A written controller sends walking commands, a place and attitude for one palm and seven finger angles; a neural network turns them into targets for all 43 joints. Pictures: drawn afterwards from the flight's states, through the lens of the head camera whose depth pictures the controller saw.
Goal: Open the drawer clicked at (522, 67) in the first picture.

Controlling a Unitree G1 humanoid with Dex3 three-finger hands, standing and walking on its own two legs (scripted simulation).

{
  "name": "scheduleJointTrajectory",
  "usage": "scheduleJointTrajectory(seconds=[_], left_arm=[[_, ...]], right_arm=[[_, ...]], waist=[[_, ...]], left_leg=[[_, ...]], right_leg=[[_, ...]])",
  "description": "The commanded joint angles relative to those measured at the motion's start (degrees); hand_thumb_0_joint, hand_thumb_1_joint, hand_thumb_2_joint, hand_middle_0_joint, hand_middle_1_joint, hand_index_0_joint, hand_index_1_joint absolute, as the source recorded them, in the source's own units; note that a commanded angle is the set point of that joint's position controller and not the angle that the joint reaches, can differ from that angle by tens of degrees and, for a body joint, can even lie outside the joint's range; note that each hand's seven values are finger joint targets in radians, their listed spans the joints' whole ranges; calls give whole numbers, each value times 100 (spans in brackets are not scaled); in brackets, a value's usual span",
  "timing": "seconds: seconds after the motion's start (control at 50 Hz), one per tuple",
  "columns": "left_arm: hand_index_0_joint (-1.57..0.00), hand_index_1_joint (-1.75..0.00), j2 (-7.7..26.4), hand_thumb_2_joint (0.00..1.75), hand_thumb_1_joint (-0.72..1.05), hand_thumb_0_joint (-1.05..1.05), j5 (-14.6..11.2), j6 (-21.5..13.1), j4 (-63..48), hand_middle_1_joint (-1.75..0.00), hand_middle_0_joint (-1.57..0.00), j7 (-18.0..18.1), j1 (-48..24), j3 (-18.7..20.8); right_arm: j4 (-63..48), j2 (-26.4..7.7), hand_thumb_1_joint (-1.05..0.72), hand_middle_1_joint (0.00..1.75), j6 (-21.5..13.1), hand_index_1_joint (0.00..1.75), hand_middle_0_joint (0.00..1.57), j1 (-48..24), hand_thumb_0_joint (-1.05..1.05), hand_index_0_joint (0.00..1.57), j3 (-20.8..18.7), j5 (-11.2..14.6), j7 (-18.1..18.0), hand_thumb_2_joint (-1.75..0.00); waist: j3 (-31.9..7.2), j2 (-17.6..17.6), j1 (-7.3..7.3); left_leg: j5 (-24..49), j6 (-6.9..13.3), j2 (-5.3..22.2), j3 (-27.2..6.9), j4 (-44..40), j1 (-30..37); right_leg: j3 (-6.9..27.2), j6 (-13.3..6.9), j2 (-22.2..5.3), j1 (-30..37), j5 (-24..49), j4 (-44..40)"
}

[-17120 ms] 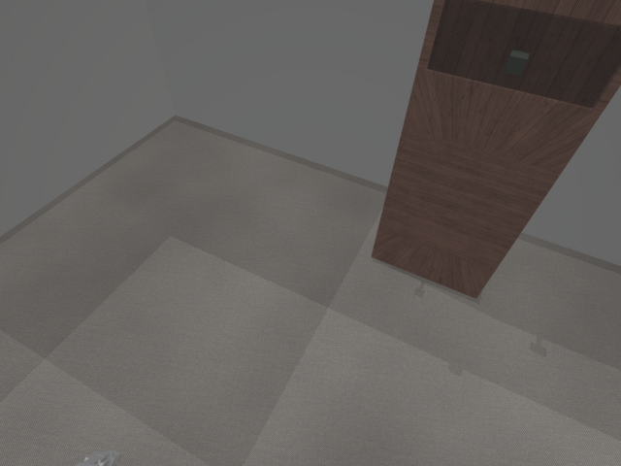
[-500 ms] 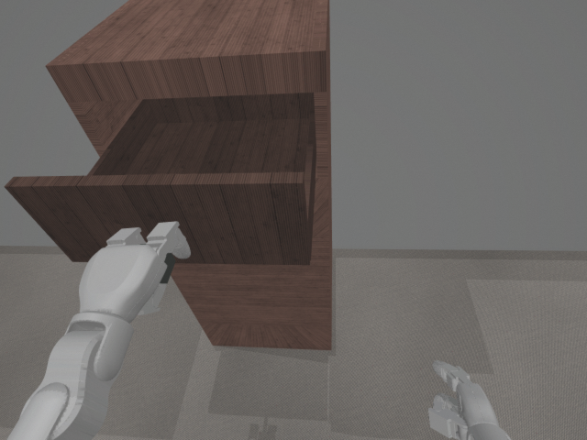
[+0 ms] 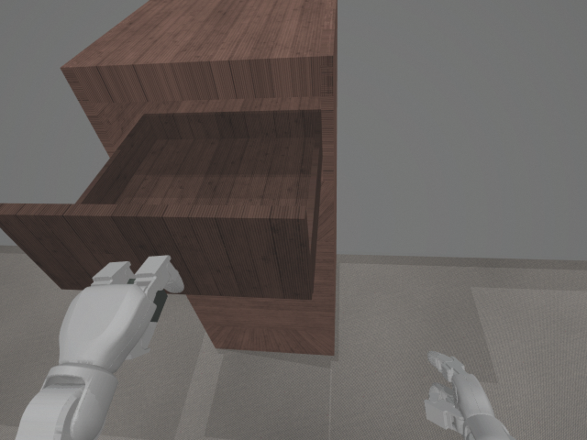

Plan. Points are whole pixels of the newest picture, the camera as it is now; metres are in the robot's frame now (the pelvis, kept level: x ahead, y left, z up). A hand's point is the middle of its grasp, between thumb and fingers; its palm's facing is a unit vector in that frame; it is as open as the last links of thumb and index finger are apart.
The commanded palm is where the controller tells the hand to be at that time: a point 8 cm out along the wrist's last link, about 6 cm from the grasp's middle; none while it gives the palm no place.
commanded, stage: pull the drawer open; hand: left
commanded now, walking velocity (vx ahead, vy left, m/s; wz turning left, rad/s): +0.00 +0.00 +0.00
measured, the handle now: (149, 286) +0.25 +0.22 +0.12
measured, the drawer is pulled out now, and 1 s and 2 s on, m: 0.27 0.30 0.29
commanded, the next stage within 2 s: open the thumb to release the handle in 0.76 s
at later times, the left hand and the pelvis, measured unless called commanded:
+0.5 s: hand (130, 362) +0.17 +0.21 +0.10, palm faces +0.07 -0.13 -0.99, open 6.9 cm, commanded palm +0.11 +0.22 +0.17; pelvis +0.00 +0.00 +0.00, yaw -1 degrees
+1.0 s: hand (128, 354) +0.17 +0.22 +0.10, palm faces +0.09 -0.10 -0.99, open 7.0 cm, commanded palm +0.14 +0.22 +0.17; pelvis -0.01 -0.01 +0.00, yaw +1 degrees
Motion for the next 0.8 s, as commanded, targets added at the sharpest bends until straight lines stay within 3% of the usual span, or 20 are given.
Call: scheduleJointTrajectory(seconds=[0.0, 0.04, 0.06, 0.1, 0.16, 0.18, 0.22, 0.3, 0.38, 0.44, 0.46, 0.5, 0.56, 0.58, 0.62, 0.66, 0.68, 0.72, 0.76, 0.78], left_arm=[[-40, -135, 960, 90, 90, 0, 75, 41, -1339, -135, -40, 428, -510, 1136], [-40, -135, 1088, 90, 90, 0, 68, 47, -1554, -135, -40, 472, -304, 1261], [-40, -135, 1196, 90, 90, 0, -3, 96, -1531, -135, -40, 480, -109, 1418], [-40, -135, 975, 90, 90, 0, -3, 84, -1544, -135, -40, 465, 51, 1233], [-40, -135, 1065, 90, 90, 0, -17, 114, -1887, -135, -40, 542, 167, 1305], [-40, -135, 840, 90, 90, 0, 73, 118, -1964, -135, -40, 558, 200, 1098], [-40, -135, 803, 90, 90, 0, 61, 120, -1929, -135, -40, 559, 286, 1021], [-40, -135, 876, 90, 90, 0, 77, 145, -1935, -135, -40, 628, 617, 1109], [-40, -135, 714, 90, 90, 0, 140, 170, -2223, -135, -40, 640, 715, 912], [-40, -135, 1000, 90, 90, 0, 116, 179, -2129, -135, -40, 704, 929, 1219], [-40, -135, 1097, 90, 90, 0, 73, 222, -2112, -135, -40, 704, 916, 1328], [-40, -135, 958, 90, 90, 0, 71, 198, -1976, -135, -40, 687, 954, 1252], [-40, -135, 1063, 90, 90, 0, 100, 233, -2155, -135, -40, 710, 764, 1311], [-40, -135, 888, 90, 90, 0, 133, 224, -2164, -135, -40, 700, 811, 1164], [-40, -135, 1034, 90, 90, 0, 110, 203, -1979, -135, -40, 688, 871, 1297], [-40, -135, 1122, 90, 90, 0, 77, 216, -2048, -135, -40, 697, 666, 1370], [-40, -135, 940, 90, 90, 0, 148, 203, -2062, -135, -40, 692, 677, 1220], [-40, -135, 982, 90, 90, 0, 98, 179, -1973, -135, -40, 672, 737, 1238], [-40, -135, 1124, 90, 90, 0, 79, 210, -1979, -135, -40, 676, 634, 1382], [-40, -135, 1004, 90, 90, 0, 143, 182, -1955, -135, -40, 670, 640, 1290]], right_arm=[[-906, -471, -90, 30, -323, 30, 20, -996, 0, 20, -192, 6, -44, -90], [-996, -509, -90, 30, -322, 30, 20, -982, 0, 20, -185, 3, -48, -90], [-1024, -539, -90, 30, -334, 30, 20, -1060, 0, 20, -167, 44, -57, -90], [-1005, -504, -90, 30, -307, 30, 20, -1016, 0, 20, -166, 27, -33, -90], [-1120, -576, -90, 30, -329, 30, 20, -1083, 0, 20, -156, 59, -32, -90], [-1131, -499, -90, 30, -339, 30, 20, -984, 0, 20, -128, 20, 8, -90], [-1122, -556, -90, 30, -306, 30, 20, -981, 0, 20, -176, 19, 11, -90], [-1141, -561, -90, 30, -314, 30, 20, -960, 0, 20, -178, 31, 3, -90], [-1263, -540, -90, 30, -340, 30, 20, -940, 0, 20, -127, 17, 55, -90], [-1256, -607, -90, 30, -307, 30, 20, -945, 0, 20, -145, 30, 1, -90], [-1249, -640, -90, 30, -322, 30, 20, -1058, 0, 20, -130, 56, -14, -90], [-1186, -581, -90, 30, -302, 30, 20, -987, 0, 20, -135, 37, -10, -90], [-1236, -621, -90, 30, -314, 30, 20, -1076, 0, 20, -131, 49, -23, -90], [-1248, -539, -90, 30, -338, 30, 20, -963, 0, 20, -105, 11, 6, -90], [-1192, -590, -90, 30, -313, 30, 20, -955, 0, 20, -138, 20, -33, -90], [-1199, -605, -90, 30, -330, 30, 20, -1057, 0, 20, -136, 47, -53, -90], [-1195, -530, -90, 30, -341, 30, 20, -950, 0, 20, -110, 8, -24, -90], [-1167, -569, -90, 30, -330, 30, 20, -926, 0, 20, -147, 10, -42, -90], [-1169, -589, -90, 30, -336, 30, 20, -1051, 0, 20, -135, 39, -69, -90], [-1142, -526, -90, 30, -353, 30, 20, -927, 0, 20, -116, 3, -48, -90]], waist=[[-870, -194, 146], [-1054, -193, 214], [-964, -189, 220], [-789, -272, 187], [-916, 13, 203], [-998, 15, 221], [-779, -184, 171], [-815, -251, 190], [-784, -243, 198], [-821, -276, 245], [-716, -173, 220], [-577, -226, 210], [-698, 10, 204], [-753, -82, 230], [-598, -247, 214], [-615, -127, 179], [-750, -114, 212], [-660, -285, 198], [-692, -155, 197], [-754, -252, 202]], left_leg=[[2039, 73, -149, -9, -216, -2], [2088, 71, -138, 10, -197, 10], [1997, 55, -123, -12, -161, 0], [1973, 63, -125, 19, -204, -105], [1937, 33, -74, 6, -149, -33], [2058, 48, -81, 25, -137, -35], [1940, 52, -73, 22, -146, -89], [1829, 67, -53, 25, -123, -100], [1780, 73, -31, 24, -43, -78], [1792, 72, -37, 42, -56, -133], [1659, 46, -26, 17, -42, -139], [1703, 57, -23, 27, -100, -219], [1687, 40, -30, 19, -45, -137], [1745, 60, -42, 30, -30, -130], [1672, 69, -62, 50, -46, -171], [1548, 54, -44, 17, -28, -115], [1638, 66, -60, 30, -34, -107], [1674, 74, -70, 20, -61, -132], [1648, 58, -60, -12, -33, -57], [1753, 75, -78, 14, -9, -76]], right_leg=[[-15, -98, 163, 610, 1567, -234], [-11, -70, 133, 713, 1701, -204], [53, -81, 159, 705, 1663, -234], [1, -65, 137, 654, 1615, -243], [43, -69, 159, 618, 1529, -214], [-20, -69, 125, 588, 1495, -164], [-21, -45, 159, 452, 1417, -202], [18, -47, 149, 497, 1342, -213], [25, -39, 109, 344, 1161, -182], [46, -18, 111, 483, 1382, -186], [137, -41, 136, 449, 1295, -227], [40, -39, 129, 433, 1263, -211], [124, -51, 141, 419, 1254, -211], [44, -48, 104, 394, 1203, -168], [79, -20, 126, 375, 1287, -238], [142, -39, 135, 349, 1168, -269], [67, -45, 107, 367, 1117, -212], [61, -21, 122, 379, 1273, -237], [142, -42, 135, 425, 1310, -272], [90, -37, 101, 406, 1340, -221]])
